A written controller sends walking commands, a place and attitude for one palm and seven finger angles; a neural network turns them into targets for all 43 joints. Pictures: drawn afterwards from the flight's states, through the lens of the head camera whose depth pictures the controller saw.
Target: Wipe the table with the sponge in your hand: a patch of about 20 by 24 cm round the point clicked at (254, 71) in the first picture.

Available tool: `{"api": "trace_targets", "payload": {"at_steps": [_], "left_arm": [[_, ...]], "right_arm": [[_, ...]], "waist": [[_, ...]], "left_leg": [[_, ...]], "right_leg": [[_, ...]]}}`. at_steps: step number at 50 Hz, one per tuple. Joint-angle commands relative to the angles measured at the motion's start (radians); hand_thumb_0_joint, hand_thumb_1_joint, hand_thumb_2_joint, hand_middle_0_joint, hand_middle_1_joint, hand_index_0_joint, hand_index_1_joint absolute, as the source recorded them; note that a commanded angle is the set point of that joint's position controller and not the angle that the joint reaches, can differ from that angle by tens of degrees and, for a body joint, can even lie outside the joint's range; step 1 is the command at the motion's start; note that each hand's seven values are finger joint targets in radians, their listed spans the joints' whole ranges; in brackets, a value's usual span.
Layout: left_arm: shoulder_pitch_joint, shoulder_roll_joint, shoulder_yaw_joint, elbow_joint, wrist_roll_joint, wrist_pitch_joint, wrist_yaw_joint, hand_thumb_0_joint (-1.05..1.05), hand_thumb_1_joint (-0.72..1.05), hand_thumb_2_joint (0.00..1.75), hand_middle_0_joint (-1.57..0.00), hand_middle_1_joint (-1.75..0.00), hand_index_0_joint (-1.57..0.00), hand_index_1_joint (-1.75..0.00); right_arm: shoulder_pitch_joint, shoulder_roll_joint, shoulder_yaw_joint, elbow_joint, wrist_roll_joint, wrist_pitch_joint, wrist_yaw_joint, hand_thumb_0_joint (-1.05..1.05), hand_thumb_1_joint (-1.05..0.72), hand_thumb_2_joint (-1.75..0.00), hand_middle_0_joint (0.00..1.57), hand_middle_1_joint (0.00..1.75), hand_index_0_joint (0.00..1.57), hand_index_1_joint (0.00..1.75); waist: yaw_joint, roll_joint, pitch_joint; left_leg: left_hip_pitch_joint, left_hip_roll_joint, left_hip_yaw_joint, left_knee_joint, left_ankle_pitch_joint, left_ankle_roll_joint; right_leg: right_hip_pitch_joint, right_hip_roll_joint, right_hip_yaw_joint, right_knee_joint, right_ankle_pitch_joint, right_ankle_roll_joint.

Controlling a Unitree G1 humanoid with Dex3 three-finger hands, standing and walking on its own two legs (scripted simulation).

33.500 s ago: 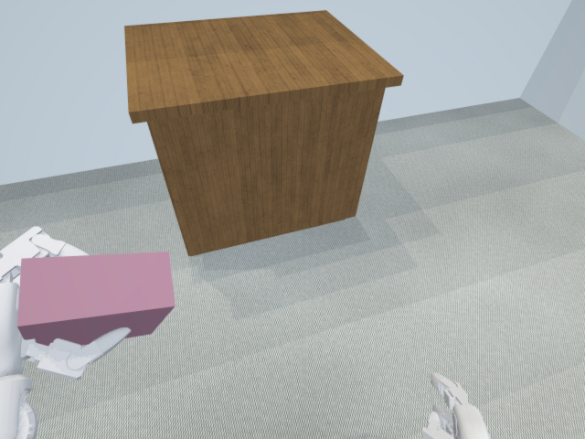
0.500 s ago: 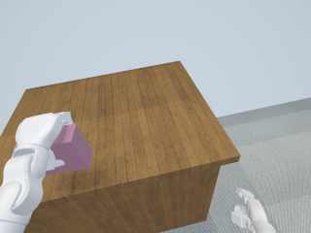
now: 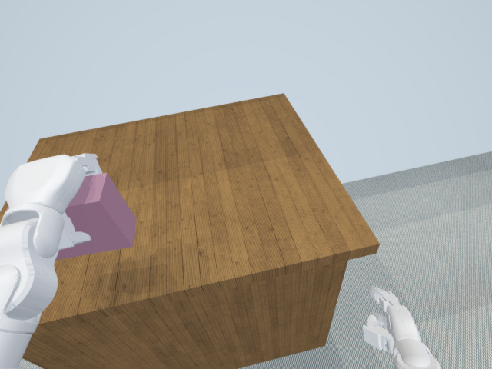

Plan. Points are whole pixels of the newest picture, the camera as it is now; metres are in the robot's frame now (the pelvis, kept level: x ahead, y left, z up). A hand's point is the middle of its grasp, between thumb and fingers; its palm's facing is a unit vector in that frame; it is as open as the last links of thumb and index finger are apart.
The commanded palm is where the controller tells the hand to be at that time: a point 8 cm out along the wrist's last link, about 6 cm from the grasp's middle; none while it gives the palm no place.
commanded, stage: lift the sponge slowly off the table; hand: left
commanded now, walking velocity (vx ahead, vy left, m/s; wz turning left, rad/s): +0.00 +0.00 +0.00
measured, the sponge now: (85, 225) +0.26 +0.31 +0.13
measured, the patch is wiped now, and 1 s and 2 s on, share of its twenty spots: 1.00 1.00 1.00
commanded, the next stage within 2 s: bring the sponge back beside the body in 0.20 s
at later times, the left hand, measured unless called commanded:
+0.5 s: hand (78, 211) +0.25 +0.29 +0.17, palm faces +0.10 -0.05 -0.99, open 9.8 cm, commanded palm +0.21 +0.30 +0.25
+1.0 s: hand (65, 240) +0.21 +0.29 +0.16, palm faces +0.14 -0.05 -0.99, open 9.8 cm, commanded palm +0.18 +0.29 +0.23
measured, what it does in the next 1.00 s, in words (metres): stands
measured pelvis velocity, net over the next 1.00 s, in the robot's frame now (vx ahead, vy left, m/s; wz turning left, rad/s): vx -0.01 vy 0.00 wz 0.00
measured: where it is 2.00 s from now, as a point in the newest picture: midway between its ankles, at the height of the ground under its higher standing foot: outside the picture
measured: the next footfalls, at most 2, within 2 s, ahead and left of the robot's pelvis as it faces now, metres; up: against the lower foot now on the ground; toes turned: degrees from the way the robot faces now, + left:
none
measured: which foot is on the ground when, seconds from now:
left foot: down 0.00-1.00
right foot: down 0.00-1.00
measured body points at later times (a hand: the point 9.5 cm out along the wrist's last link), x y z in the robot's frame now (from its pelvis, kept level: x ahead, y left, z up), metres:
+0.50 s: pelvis -0.01 +0.00 +0.00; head -0.02 -0.04 +0.45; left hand +0.24 +0.29 +0.23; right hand +0.24 -0.19 -0.08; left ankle +0.03 +0.12 -0.74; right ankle +0.00 -0.10 -0.74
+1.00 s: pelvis -0.01 +0.00 +0.00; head -0.04 -0.05 +0.44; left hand +0.20 +0.29 +0.22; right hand +0.25 -0.18 -0.08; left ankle +0.03 +0.12 -0.74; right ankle +0.00 -0.10 -0.74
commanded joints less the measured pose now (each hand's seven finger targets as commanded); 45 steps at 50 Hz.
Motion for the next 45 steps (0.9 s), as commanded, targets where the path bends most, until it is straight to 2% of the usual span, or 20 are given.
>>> {"api": "trace_targets", "payload": {"at_steps": [1,4,5,7,9,10,13,15,16,18,20,23,25,32,35,37,39,40,44,45], "left_arm": [[-0.272,0.287,0.176,-0.224,0.020,0.012,0.032,0.00,0.10,1.30,-1.20,-1.60,-1.20,-1.60],[-0.259,0.288,0.175,-0.219,0.008,0.022,0.029,0.00,0.10,1.30,-1.20,-1.60,-1.20,-1.60],[-0.295,0.307,0.194,-0.228,0.010,0.027,0.026,0.00,0.10,1.30,-1.20,-1.60,-1.20,-1.60],[-0.277,0.295,0.175,-0.157,0.015,0.037,0.024,0.00,0.10,1.30,-1.20,-1.60,-1.20,-1.60],[-0.316,0.287,0.155,-0.152,0.019,0.034,0.016,0.00,0.10,1.30,-1.20,-1.60,-1.20,-1.60],[-0.347,0.300,0.162,-0.172,0.022,0.033,0.014,0.00,0.10,1.30,-1.20,-1.60,-1.20,-1.60],[-0.354,0.278,0.134,-0.147,0.027,0.014,0.011,0.00,0.10,1.30,-1.20,-1.60,-1.20,-1.60],[-0.383,0.295,0.147,-0.209,0.030,-0.003,0.011,0.00,0.10,1.30,-1.20,-1.60,-1.20,-1.60],[-0.382,0.290,0.142,-0.180,0.037,-0.008,0.014,0.00,0.10,1.30,-1.20,-1.60,-1.20,-1.60],[-0.318,0.286,0.156,-0.190,0.032,-0.025,0.022,0.00,0.10,1.30,-1.20,-1.60,-1.20,-1.60],[-0.308,0.302,0.187,-0.275,0.029,-0.034,0.030,0.00,0.10,1.30,-1.20,-1.60,-1.20,-1.60],[-0.200,0.285,0.203,-0.246,0.014,-0.022,0.055,0.00,0.10,1.30,-1.20,-1.60,-1.20,-1.60],[-0.212,0.303,0.225,-0.255,0.014,-0.002,0.063,0.00,0.10,1.30,-1.20,-1.60,-1.20,-1.60],[-0.137,0.234,0.155,-0.254,0.004,0.052,0.057,0.00,0.10,1.30,-1.20,-1.60,-1.20,-1.60],[-0.149,0.215,0.130,-0.328,0.008,0.039,0.040,0.00,0.10,1.30,-1.20,-1.60,-1.20,-1.60],[-0.121,0.219,0.132,-0.326,0.013,0.015,0.041,0.00,0.10,1.30,-1.20,-1.60,-1.20,-1.60],[-0.112,0.242,0.155,-0.348,0.024,-0.008,0.048,0.00,0.10,1.30,-1.20,-1.60,-1.20,-1.60],[-0.127,0.259,0.173,-0.405,0.027,-0.019,0.053,0.00,0.10,1.30,-1.20,-1.60,-1.20,-1.60],[-0.082,0.273,0.218,-0.370,0.032,-0.041,0.098,0.00,0.10,1.30,-1.20,-1.60,-1.20,-1.60],[-0.101,0.276,0.224,-0.412,0.031,-0.039,0.104,0.00,0.10,1.30,-1.20,-1.60,-1.20,-1.60]], "right_arm": [[-0.228,-0.086,-0.028,-0.185,0.003,-0.051,-0.003,0.00,-0.90,-0.90,0.20,0.30,0.20,0.30],[-0.218,-0.092,-0.033,-0.188,0.005,-0.047,-0.004,0.00,-0.90,-0.90,0.20,0.30,0.20,0.30],[-0.246,-0.088,-0.027,-0.196,0.012,-0.054,-0.007,0.00,-0.90,-0.90,0.20,0.30,0.20,0.30],[-0.212,-0.093,-0.031,-0.183,0.009,-0.046,-0.011,0.00,-0.90,-0.90,0.20,0.30,0.20,0.30],[-0.212,-0.096,-0.033,-0.182,0.011,-0.042,-0.016,0.00,-0.90,-0.90,0.20,0.30,0.20,0.30],[-0.244,-0.092,-0.024,-0.191,0.018,-0.052,-0.018,0.00,-0.90,-0.90,0.20,0.30,0.20,0.30],[-0.214,-0.093,-0.029,-0.180,0.011,-0.058,-0.023,0.00,-0.90,-0.90,0.20,0.30,0.20,0.30],[-0.243,-0.085,-0.020,-0.195,0.014,-0.070,-0.023,0.00,-0.90,-0.90,0.20,0.30,0.20,0.30],[-0.222,-0.082,-0.022,-0.184,0.008,-0.073,-0.027,0.00,-0.90,-0.90,0.20,0.30,0.20,0.30],[-0.209,-0.086,-0.028,-0.182,0.002,-0.069,-0.020,0.00,-0.90,-0.90,0.20,0.30,0.20,0.30],[-0.239,-0.077,-0.022,-0.199,0.005,-0.075,-0.013,0.00,-0.90,-0.90,0.20,0.30,0.20,0.30],[-0.212,-0.081,-0.032,-0.187,-0.007,-0.065,-0.004,0.00,-0.90,-0.90,0.20,0.30,0.20,0.30],[-0.241,-0.082,-0.029,-0.194,-0.001,-0.058,-0.002,0.00,-0.90,-0.90,0.20,0.30,0.20,0.30],[-0.238,-0.087,-0.032,-0.196,0.004,-0.046,0.000,0.00,-0.90,-0.90,0.20,0.30,0.20,0.30],[-0.268,-0.080,-0.026,-0.211,0.010,-0.060,-0.006,0.00,-0.90,-0.90,0.20,0.30,0.20,0.30],[-0.233,-0.081,-0.030,-0.200,0.002,-0.068,-0.010,0.00,-0.90,-0.90,0.20,0.30,0.20,0.30],[-0.222,-0.082,-0.033,-0.191,-0.002,-0.066,-0.013,0.00,-0.90,-0.90,0.20,0.30,0.20,0.30],[-0.254,-0.077,-0.026,-0.209,-0.001,-0.078,-0.014,0.00,-0.90,-0.90,0.20,0.30,0.20,0.30],[-0.207,-0.074,-0.036,-0.180,-0.013,-0.070,-0.010,0.00,-0.90,-0.90,0.20,0.30,0.20,0.30],[-0.244,-0.071,-0.031,-0.195,-0.008,-0.079,-0.009,0.00,-0.90,-0.90,0.20,0.30,0.20,0.30]], "waist": [[0.006,-0.033,-0.227],[0.005,-0.049,-0.206],[0.005,-0.045,-0.203],[0.002,-0.097,-0.186],[-0.005,-0.097,-0.185],[-0.008,-0.052,-0.189],[-0.010,-0.065,-0.212],[-0.006,-0.008,-0.239],[-0.005,-0.032,-0.235],[0.003,-0.038,-0.245],[0.015,0.024,-0.265],[0.027,-0.033,-0.235],[0.028,-0.023,-0.213],[0.016,-0.072,-0.186],[0.004,-0.036,-0.194],[0.004,-0.065,-0.195],[0.004,-0.054,-0.192],[0.012,-0.006,-0.208],[0.022,-0.022,-0.192],[0.028,0.024,-0.195]], "left_leg": [[0.045,-0.022,-0.049,-0.026,0.194,0.034],[0.037,-0.021,-0.053,-0.030,0.179,0.035],[0.034,-0.022,-0.062,-0.034,0.163,0.034],[0.023,-0.019,-0.051,-0.034,0.139,0.034],[0.026,-0.019,-0.053,-0.038,0.115,0.035],[0.031,-0.020,-0.058,-0.042,0.101,0.035],[0.042,-0.019,-0.054,-0.039,0.104,0.036],[0.057,-0.021,-0.063,-0.042,0.103,0.036],[0.053,-0.022,-0.056,-0.034,0.108,0.036],[0.057,-0.020,-0.058,-0.037,0.127,0.035],[0.062,-0.021,-0.069,-0.042,0.145,0.032],[0.044,-0.016,-0.058,-0.034,0.159,0.029],[0.030,-0.017,-0.062,-0.039,0.141,0.026],[0.022,-0.015,-0.052,-0.035,0.124,0.031],[0.043,-0.014,-0.062,-0.040,0.104,0.037],[0.048,-0.013,-0.059,-0.032,0.102,0.039],[0.056,-0.014,-0.062,-0.034,0.103,0.040],[0.063,-0.013,-0.071,-0.035,0.098,0.040],[0.063,-0.013,-0.062,-0.037,0.119,0.033],[0.067,-0.015,-0.069,-0.038,0.121,0.032]], "right_leg": [[0.056,-0.013,0.095,-0.043,0.207,-0.041],[0.039,-0.016,0.088,-0.050,0.193,-0.033],[0.031,-0.006,0.117,-0.054,0.169,-0.043],[0.020,-0.016,0.094,-0.058,0.135,-0.032],[0.009,-0.017,0.092,-0.066,0.108,-0.029],[0.000,-0.007,0.117,-0.070,0.083,-0.040],[0.014,-0.016,0.087,-0.070,0.093,-0.036],[0.026,-0.010,0.112,-0.067,0.088,-0.046],[0.025,-0.015,0.095,-0.063,0.086,-0.043],[0.040,-0.015,0.085,-0.063,0.109,-0.042],[0.059,-0.007,0.113,-0.051,0.127,-0.053],[0.055,-0.014,0.093,-0.048,0.144,-0.046],[0.041,-0.007,0.129,-0.054,0.121,-0.052],[0.019,-0.013,0.106,-0.051,0.106,-0.037],[0.008,-0.004,0.113,-0.056,0.082,-0.041],[0.004,-0.010,0.091,-0.057,0.073,-0.033],[0.004,-0.007,0.088,-0.061,0.070,-0.033],[0.015,0.002,0.120,-0.060,0.064,-0.046],[0.018,0.000,0.096,-0.068,0.070,-0.042],[0.027,0.009,0.133,-0.067,0.076,-0.056]]}}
